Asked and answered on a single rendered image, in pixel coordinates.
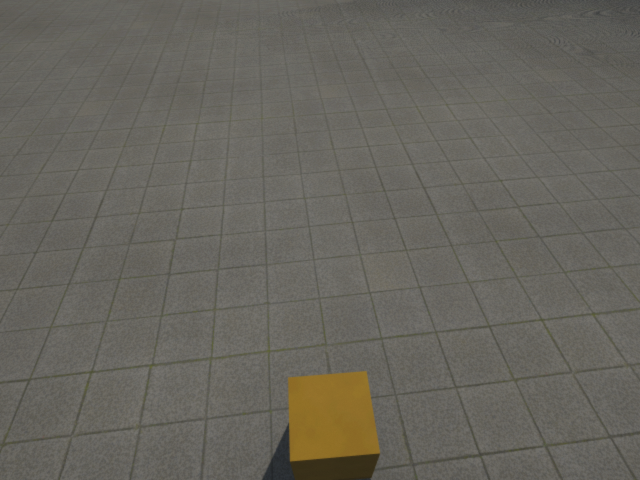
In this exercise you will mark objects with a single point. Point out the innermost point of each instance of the carton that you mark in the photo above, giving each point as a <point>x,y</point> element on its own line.
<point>332,431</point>

